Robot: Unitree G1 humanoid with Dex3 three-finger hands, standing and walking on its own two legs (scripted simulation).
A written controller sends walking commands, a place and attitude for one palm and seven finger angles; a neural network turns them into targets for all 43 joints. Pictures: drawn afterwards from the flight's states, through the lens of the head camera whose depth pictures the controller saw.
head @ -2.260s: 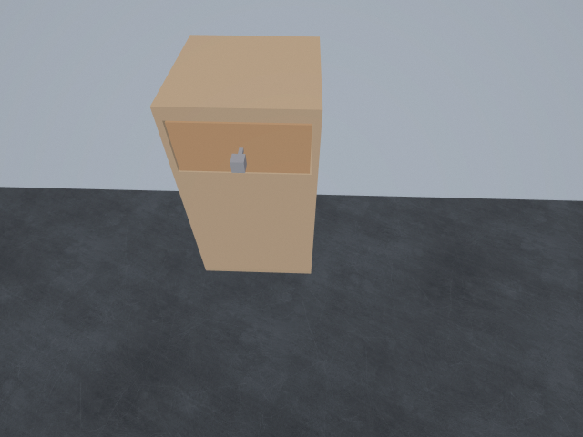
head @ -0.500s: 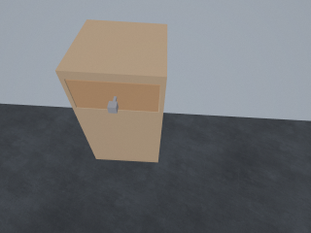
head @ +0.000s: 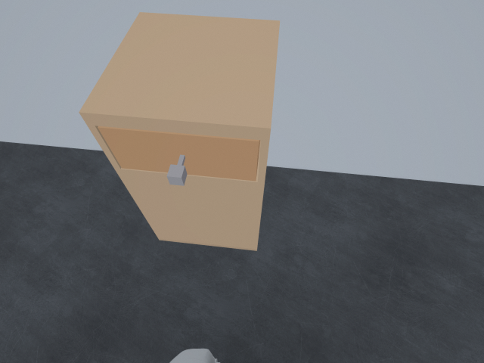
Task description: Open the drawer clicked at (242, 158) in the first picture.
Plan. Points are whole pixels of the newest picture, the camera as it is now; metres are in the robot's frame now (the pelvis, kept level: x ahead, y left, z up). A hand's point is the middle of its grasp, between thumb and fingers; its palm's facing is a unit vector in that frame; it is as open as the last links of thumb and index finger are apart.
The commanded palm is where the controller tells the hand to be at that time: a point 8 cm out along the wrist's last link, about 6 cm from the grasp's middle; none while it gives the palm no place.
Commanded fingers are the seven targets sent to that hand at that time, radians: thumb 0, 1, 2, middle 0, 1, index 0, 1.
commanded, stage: come to a stop and stand still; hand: left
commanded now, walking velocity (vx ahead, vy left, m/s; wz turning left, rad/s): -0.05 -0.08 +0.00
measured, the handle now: (179, 168) +0.54 +0.21 -0.14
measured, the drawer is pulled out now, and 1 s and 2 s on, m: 0.00 0.00 0.00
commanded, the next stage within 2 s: look again from close up in 0.80 s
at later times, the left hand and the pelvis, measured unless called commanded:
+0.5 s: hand out of the picture +0.03 +0.15 -0.17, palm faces +0.00 -0.97 -0.24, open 7.3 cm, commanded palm none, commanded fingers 0.00 0.90 0.90 -0.20 -0.30 -0.20 -0.30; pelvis -0.02 -0.03 +0.00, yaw -1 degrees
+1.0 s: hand out of the picture -0.02 +0.12 -0.18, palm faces -0.01 -0.98 -0.18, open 7.4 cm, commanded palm none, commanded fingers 0.00 0.90 0.90 -0.20 -0.30 -0.20 -0.30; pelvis -0.01 -0.03 +0.00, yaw -2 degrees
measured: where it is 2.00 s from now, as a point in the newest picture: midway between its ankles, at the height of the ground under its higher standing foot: outside the picture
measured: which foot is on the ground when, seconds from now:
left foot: up 0.00-0.02, down 0.04-1.00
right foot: down 0.00-0.04, up 0.06-0.30, down 0.32-1.00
